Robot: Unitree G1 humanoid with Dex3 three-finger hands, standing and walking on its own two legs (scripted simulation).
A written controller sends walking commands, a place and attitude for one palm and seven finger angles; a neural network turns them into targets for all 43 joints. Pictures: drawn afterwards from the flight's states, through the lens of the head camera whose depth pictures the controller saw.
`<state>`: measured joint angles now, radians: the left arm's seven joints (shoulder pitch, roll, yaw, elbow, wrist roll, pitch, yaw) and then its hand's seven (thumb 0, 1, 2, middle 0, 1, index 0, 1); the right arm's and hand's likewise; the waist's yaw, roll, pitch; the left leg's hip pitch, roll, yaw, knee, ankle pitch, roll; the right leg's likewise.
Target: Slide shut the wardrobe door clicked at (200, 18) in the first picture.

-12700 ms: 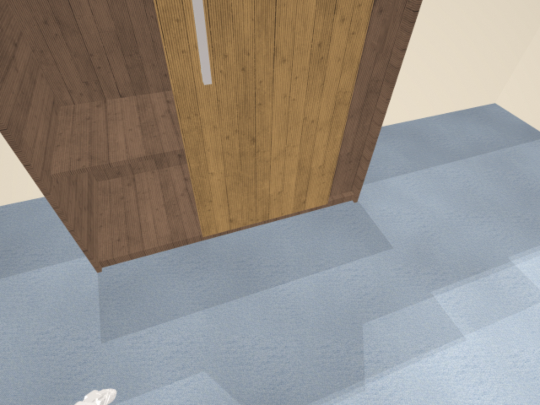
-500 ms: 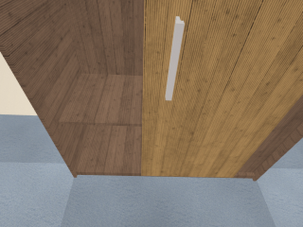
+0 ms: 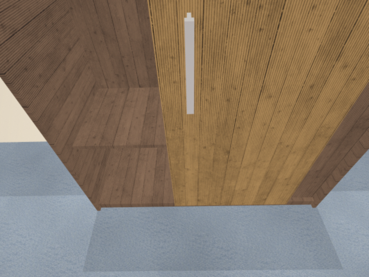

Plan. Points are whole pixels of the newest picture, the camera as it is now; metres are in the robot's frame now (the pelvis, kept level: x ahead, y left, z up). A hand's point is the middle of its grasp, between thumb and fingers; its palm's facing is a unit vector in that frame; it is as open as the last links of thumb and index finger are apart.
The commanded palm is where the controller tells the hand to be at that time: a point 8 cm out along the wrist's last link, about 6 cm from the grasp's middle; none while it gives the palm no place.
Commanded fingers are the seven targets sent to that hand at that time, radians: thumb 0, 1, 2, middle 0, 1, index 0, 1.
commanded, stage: come to a stop and stand still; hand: right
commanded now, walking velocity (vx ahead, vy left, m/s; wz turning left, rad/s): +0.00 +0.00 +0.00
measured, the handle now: (189, 68) +0.59 +0.02 +0.16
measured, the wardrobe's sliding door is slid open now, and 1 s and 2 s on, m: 0.44 0.44 0.44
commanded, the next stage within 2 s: look again from close up in 0.12 s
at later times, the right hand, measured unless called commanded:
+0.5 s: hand out of the picture -0.03 -0.13 -0.17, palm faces +0.03 +0.98 -0.17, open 7.4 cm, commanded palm none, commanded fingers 0.00 -0.90 -0.90 0.20 0.30 0.20 0.30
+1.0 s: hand out of the picture +0.02 -0.10 -0.17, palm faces +0.04 +0.98 -0.19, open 7.3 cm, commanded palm none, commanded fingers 0.00 -0.90 -0.90 0.20 0.30 0.20 0.30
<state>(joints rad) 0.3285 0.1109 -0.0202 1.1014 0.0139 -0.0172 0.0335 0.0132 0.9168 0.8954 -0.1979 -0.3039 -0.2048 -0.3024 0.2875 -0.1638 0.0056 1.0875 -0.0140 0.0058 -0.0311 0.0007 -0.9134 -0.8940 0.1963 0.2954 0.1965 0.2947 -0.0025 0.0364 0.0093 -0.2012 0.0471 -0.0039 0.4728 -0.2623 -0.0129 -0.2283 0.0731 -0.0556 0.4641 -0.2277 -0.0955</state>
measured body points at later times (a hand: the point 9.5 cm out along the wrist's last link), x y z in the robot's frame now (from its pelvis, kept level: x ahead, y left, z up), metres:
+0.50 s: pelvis +0.01 +0.02 +0.00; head +0.02 +0.03 +0.45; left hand +0.00 +0.24 -0.16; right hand -0.03 -0.19 -0.16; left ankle +0.00 +0.15 -0.74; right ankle +0.02 -0.06 -0.74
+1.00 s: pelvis +0.04 +0.06 +0.00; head +0.05 +0.07 +0.45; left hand +0.04 +0.28 -0.16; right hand +0.02 -0.16 -0.16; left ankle +0.00 +0.15 -0.74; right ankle +0.02 -0.06 -0.74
